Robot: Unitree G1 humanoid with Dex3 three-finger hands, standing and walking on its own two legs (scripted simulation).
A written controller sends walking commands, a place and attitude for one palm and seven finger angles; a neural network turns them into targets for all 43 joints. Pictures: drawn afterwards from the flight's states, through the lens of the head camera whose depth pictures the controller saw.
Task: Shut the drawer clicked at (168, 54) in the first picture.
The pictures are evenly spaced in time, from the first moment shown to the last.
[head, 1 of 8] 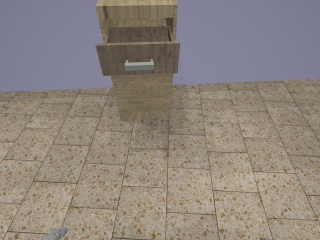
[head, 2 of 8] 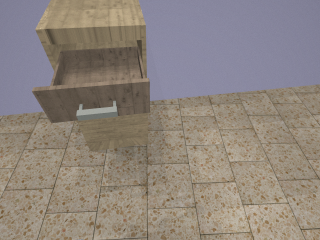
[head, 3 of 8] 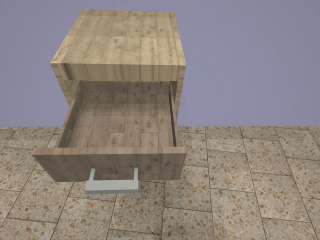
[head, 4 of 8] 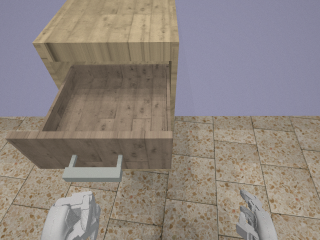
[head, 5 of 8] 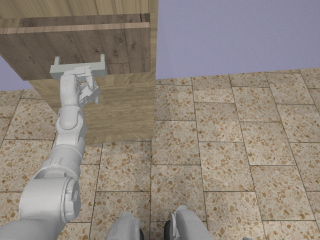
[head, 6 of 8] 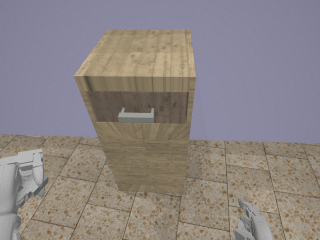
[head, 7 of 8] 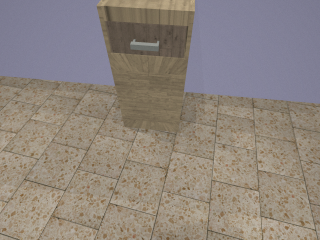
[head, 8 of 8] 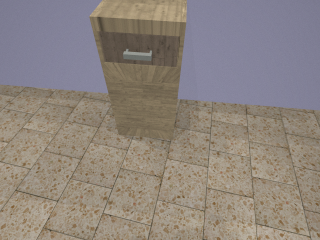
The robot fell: no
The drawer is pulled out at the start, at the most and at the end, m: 0.29 0.29 0.00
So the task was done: yes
